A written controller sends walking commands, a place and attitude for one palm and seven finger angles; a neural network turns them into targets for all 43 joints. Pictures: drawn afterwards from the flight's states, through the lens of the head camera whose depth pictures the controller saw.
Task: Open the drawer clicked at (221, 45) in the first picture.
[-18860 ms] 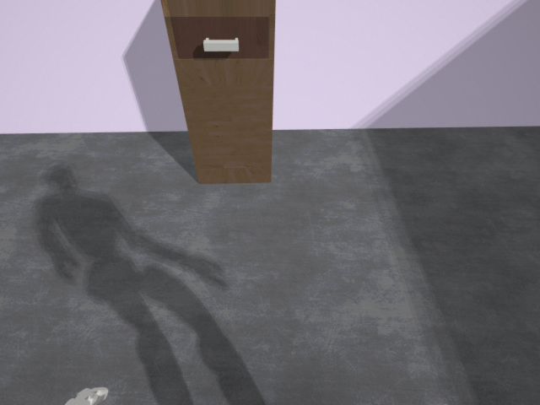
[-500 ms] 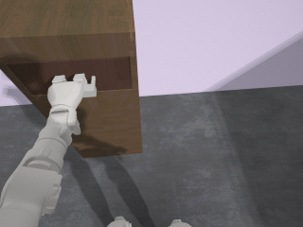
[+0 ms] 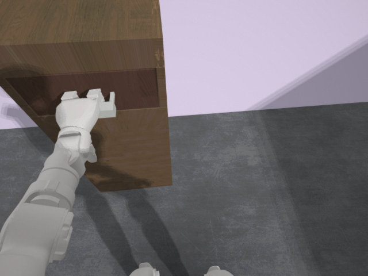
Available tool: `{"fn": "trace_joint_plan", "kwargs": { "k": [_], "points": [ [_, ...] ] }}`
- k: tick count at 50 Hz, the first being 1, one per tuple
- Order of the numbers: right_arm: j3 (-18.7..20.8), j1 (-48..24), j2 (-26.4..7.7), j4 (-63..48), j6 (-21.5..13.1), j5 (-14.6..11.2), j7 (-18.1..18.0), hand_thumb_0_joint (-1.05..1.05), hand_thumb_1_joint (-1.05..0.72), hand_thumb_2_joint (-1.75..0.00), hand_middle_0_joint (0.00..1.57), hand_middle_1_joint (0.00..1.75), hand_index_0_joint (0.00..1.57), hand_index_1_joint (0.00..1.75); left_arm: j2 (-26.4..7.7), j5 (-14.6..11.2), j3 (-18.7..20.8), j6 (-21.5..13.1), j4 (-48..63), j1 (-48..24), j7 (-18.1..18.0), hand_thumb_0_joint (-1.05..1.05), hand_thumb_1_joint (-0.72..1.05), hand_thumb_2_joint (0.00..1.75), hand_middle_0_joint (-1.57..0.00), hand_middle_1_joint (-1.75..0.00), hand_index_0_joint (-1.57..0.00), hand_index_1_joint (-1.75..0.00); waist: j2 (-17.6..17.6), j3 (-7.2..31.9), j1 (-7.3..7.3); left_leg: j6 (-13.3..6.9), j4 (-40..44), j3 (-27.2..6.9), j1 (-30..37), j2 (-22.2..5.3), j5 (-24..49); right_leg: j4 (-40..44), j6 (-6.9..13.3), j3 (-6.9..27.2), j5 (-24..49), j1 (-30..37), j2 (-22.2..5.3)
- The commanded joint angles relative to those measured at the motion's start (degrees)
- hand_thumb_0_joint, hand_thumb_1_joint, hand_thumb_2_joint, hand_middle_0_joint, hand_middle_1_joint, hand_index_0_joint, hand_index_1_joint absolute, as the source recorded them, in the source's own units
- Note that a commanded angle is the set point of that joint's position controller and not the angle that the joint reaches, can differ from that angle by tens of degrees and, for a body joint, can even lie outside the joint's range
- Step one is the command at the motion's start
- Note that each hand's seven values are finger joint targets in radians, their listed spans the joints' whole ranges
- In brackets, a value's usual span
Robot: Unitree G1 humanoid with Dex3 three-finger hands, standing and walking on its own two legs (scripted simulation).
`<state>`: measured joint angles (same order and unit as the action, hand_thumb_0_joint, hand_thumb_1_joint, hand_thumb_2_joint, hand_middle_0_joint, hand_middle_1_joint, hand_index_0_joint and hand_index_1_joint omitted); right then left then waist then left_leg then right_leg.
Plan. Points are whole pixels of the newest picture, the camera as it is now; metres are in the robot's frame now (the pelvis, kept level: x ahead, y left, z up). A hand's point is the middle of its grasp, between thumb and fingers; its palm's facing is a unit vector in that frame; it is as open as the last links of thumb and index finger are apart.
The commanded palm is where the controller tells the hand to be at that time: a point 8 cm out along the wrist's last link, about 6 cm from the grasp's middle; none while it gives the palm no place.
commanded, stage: close the thumb around the handle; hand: left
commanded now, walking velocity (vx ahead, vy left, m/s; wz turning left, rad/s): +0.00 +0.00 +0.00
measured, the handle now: (90, 103) +0.53 +0.21 +0.02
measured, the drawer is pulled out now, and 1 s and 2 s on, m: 0.00 0.01 0.15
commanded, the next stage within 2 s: pull the drawer open in 0.60 s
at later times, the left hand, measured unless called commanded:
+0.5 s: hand (87, 128) +0.46 +0.22 +0.01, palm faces -0.05 -0.04 -1.00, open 6.5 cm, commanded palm +0.44 +0.22 +0.06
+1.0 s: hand (87, 132) +0.45 +0.21 +0.00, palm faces -0.05 -0.04 -1.00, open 6.5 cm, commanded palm +0.41 +0.21 +0.06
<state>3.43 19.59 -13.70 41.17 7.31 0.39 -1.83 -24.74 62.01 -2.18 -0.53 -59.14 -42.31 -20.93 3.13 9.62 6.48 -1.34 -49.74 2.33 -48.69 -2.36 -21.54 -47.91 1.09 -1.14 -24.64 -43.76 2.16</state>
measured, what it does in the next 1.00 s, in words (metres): stands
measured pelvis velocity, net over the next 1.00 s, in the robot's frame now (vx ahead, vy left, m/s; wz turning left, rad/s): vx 0.01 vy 0.00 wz -0.01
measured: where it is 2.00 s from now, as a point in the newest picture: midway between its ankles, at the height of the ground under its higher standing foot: outside the picture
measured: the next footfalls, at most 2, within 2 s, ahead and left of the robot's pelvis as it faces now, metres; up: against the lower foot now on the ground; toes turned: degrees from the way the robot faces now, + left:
none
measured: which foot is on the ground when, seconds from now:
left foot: down 0.00-1.00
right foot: down 0.00-1.00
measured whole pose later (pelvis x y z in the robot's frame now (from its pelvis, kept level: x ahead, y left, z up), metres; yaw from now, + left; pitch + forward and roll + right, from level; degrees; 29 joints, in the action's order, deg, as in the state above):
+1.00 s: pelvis +0.01 +0.00 +0.01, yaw -1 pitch +19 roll -1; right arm 3.8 19.3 -13.6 40.5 8.2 0.0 -1.6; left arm -23.3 61.6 -2.8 0.2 -54.1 -36.2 -21.9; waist 3.1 9.7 5.3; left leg -1.5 -48.0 3.2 -45.6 -2.3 -21.7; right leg -46.2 0.9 -0.1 -24.5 -41.0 2.2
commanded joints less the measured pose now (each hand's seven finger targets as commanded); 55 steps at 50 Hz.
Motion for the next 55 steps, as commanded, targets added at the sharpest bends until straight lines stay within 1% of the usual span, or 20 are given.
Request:
{"fn": "trace_joint_plan", "kwargs": {
  "k": [1,2,4,7,9,13,19,20,22,28,29,31,33,35,40,41,44,46,50,55],
  "points": [
    [3.1,6.8,-9.1,-3.6,-0.7,0.1,-0.5,0.00,-0.90,-0.90,0.20,0.30,0.20,0.30,-12.7,-0.1,3.2,-0.2,9.6,-19.7,-2.0,0.00,-0.16,0.44,-0.32,-1.24,-0.32,-1.24,0.0,21.6,-0.28,-1.5,3.0,-0.7,19.6,2.7,20.8,6.0,0.8,0.0,23.0,7.9,1.8],
    [3.1,6.5,-9.3,-3.3,-0.6,0.2,-0.5,0.00,-0.90,-0.90,0.20,0.30,0.20,0.30,-14.8,-0.2,5.0,-0.3,9.5,-19.5,-2.0,0.00,-0.11,0.47,-0.33,-1.24,-0.33,-1.24,-0.1,22.1,-0.68,-1.5,2.8,-0.7,19.4,2.7,21.6,5.8,0.8,0.3,24.0,8.6,1.7],
    [3.2,6.6,-9.1,-3.8,-0.6,0.2,-0.5,0.00,-0.90,-0.90,0.20,0.30,0.20,0.30,-13.7,-0.1,4.3,-0.5,10.4,-18.0,-2.2,0.00,0.00,0.52,-0.34,-1.25,-0.34,-1.25,0.8,23.4,-1.09,-1.4,2.8,-0.7,20.3,2.8,22.5,5.5,0.9,0.2,24.6,8.8,1.8],
    [3.1,6.4,-9.3,-3.4,-0.6,0.0,-0.4,0.00,-0.90,-0.90,0.20,0.30,0.20,0.30,-13.2,-0.2,3.7,0.0,8.3,-19.2,-2.4,0.00,0.17,0.59,-0.35,-1.27,-0.35,-1.27,-1.4,19.8,0.00,-1.5,3.2,-0.9,18.6,2.7,20.2,6.3,0.8,0.0,22.3,7.4,1.8],
    [3.1,6.4,-9.3,-3.6,-0.6,0.0,-0.4,0.00,-0.90,-0.90,0.20,0.30,0.20,0.30,-13.2,0.2,3.3,0.1,9.3,-20.1,-2.7,0.00,0.28,0.64,-0.36,-1.28,-0.36,-1.28,1.0,21.4,-0.28,-1.4,3.3,-0.8,20.0,2.7,19.9,6.0,0.9,0.0,21.1,6.6,1.9],
    [3.3,6.8,-9.3,-3.4,-0.5,0.1,-0.4,0.00,-0.90,-0.90,0.20,0.30,0.20,0.30,-13.8,0.4,4.0,0.5,9.9,-20.5,-2.9,0.00,0.51,0.73,-0.37,-1.31,-0.37,-1.31,1.3,23.9,-0.57,-1.2,2.9,-1.2,21.9,2.4,23.5,5.2,0.9,-0.2,23.4,7.0,1.9],
    [3.6,6.5,-8.9,-3.7,-0.4,0.3,0.1,0.00,-0.90,-0.90,0.20,0.30,0.20,0.30,-9.2,-0.1,1.8,0.5,10.5,-18.0,-2.6,0.00,0.84,0.88,-0.40,-1.34,-0.40,-1.34,1.4,23.3,-0.68,-0.9,2.7,-1.5,24.2,2.1,26.1,5.2,1.1,-0.8,23.9,6.0,2.2],
    [3.5,6.3,-9.0,-3.7,-0.4,0.2,0.0,0.00,-0.90,-0.90,0.20,0.30,0.20,0.30,-10.7,0.0,2.7,0.5,11.0,-18.7,-2.6,0.00,0.90,0.90,-0.40,-1.35,-0.40,-1.35,1.0,23.3,-0.73,-1.0,2.9,-1.4,23.5,2.1,24.9,5.4,1.0,-0.6,23.5,6.4,2.1],
    [3.4,6.2,-9.1,-3.6,-0.4,0.2,-0.1,0.00,-0.90,-0.90,0.20,0.30,0.20,0.30,-11.0,-0.2,2.6,0.7,9.9,-19.5,-2.4,0.00,0.90,0.90,-0.40,-1.35,-0.40,-1.35,-1.0,21.8,0.05,-1.2,3.1,-1.3,21.6,2.3,23.0,5.9,0.9,-0.4,23.3,7.2,2.0],
    [3.1,6.2,-9.1,-3.6,-0.3,0.0,-0.5,0.00,-0.90,-0.90,0.20,0.30,0.20,0.30,-12.3,-0.1,2.5,0.7,10.3,-21.6,-2.5,0.00,0.90,0.90,-0.40,-1.35,-0.40,-1.35,0.7,22.2,0.30,-1.3,3.4,-1.0,21.4,2.5,21.7,6.2,0.7,0.1,22.8,7.3,1.8],
    [3.2,6.3,-9.3,-3.3,-0.3,0.1,-0.5,0.00,-0.90,-0.90,0.20,0.30,0.20,0.30,-13.7,-0.1,4.0,0.7,9.6,-20.4,-2.5,0.00,0.90,0.90,-0.40,-1.35,-0.40,-1.35,0.7,21.8,-0.31,-1.3,3.3,-1.1,21.3,2.5,21.6,6.0,0.9,-0.1,22.3,7.2,1.8],
    [3.0,6.2,-9.2,-3.6,-0.3,0.0,-0.6,0.00,-0.90,-0.90,0.20,0.30,0.20,0.30,-12.3,0.0,2.6,1.1,8.5,-20.3,-2.5,0.00,0.90,0.90,-0.40,-1.35,-0.40,-1.35,0.1,20.2,0.04,-1.3,3.6,-1.2,20.6,2.5,20.8,6.1,0.9,-0.3,21.2,6.4,1.9],
    [3.2,6.6,-9.1,-3.4,-0.5,0.0,-0.6,0.00,-0.90,-0.90,0.20,0.30,0.20,0.30,-11.9,0.3,2.1,0.6,9.8,-23.1,-2.6,0.00,0.90,0.90,-0.40,-1.35,-0.40,-1.35,0.6,21.6,0.65,-1.2,3.4,-1.4,21.6,2.4,21.2,6.1,0.8,-0.2,21.3,5.9,1.8],
    [3.1,6.4,-9.2,-3.4,-0.4,0.1,-0.6,0.00,-0.90,-0.90,0.20,0.30,0.20,0.30,-12.7,0.3,3.1,0.9,8.7,-20.9,-2.7,0.00,0.90,0.90,-0.40,-1.35,-0.40,-1.35,0.3,22.3,-0.06,-1.2,3.3,-1.4,21.6,2.5,21.8,5.9,0.9,-0.2,21.7,6.4,1.9],
    [3.3,5.8,-8.8,-4.1,-0.4,0.0,-0.2,0.00,-0.90,-0.90,0.20,0.30,0.20,0.30,-9.5,-0.4,1.6,0.4,10.0,-16.9,-2.3,0.00,0.90,0.90,-0.40,-1.35,-0.40,-1.35,1.1,22.3,-1.02,-1.0,3.7,-1.1,22.6,2.4,22.0,6.1,1.0,-0.4,21.8,6.8,2.0],
    [3.3,5.7,-8.8,-4.3,-0.5,-0.1,-0.2,0.00,-0.90,-0.90,0.20,0.30,0.20,0.30,-8.9,-0.7,1.4,0.5,9.6,-15.4,-2.2,0.00,0.90,0.90,-0.40,-1.35,-0.40,-1.35,-0.4,21.5,-1.04,-1.2,3.7,-0.8,21.7,2.5,21.4,6.3,1.0,-0.3,22.2,7.9,2.0],
    [3.2,5.1,-8.9,-4.6,-0.2,-0.1,-0.3,0.00,-0.90,-0.90,0.20,0.30,0.20,0.30,-11.2,-0.8,3.6,0.3,10.5,-11.4,-2.0,0.00,0.90,0.90,-0.40,-1.35,-0.40,-1.35,-1.3,22.1,-2.40,-1.3,4.1,-0.4,21.0,2.6,22.2,6.2,1.0,0.0,24.4,10.6,1.8],
    [3.3,4.5,-8.6,-5.1,-0.2,-0.3,-0.2,0.00,-0.90,-0.90,0.20,0.30,0.20,0.30,-8.5,-0.9,1.7,0.4,11.8,-9.8,-2.0,0.00,0.90,0.90,-0.40,-1.35,-0.40,-1.35,-0.8,21.1,-2.28,-1.2,4.5,-0.3,21.7,2.6,22.5,6.6,1.0,-0.2,24.4,10.3,1.9],
    [3.4,3.2,-8.5,-5.8,0.0,-0.3,-0.1,0.00,-0.90,-0.90,0.20,0.30,0.20,0.30,-9.3,-1.1,3.2,-0.1,16.1,-5.8,-2.3,0.00,0.90,0.90,-0.40,-1.35,-0.40,-1.35,-1.0,22.1,-3.61,-1.2,5.0,0.0,22.7,2.6,24.5,6.7,1.0,-0.1,27.1,12.8,1.8],
    [3.6,0.9,-8.2,-6.7,0.1,-0.5,0.2,0.00,-0.90,-0.90,0.20,0.30,0.20,0.30,-7.1,-1.5,2.6,0.5,21.6,1.4,-3.1,0.00,0.90,0.90,-0.40,-1.35,-0.40,-1.35,-2.1,20.7,-4.09,-1.1,5.5,-0.1,24.8,2.4,27.7,7.1,1.0,-0.2,30.1,14.1,1.8]
  ]
}}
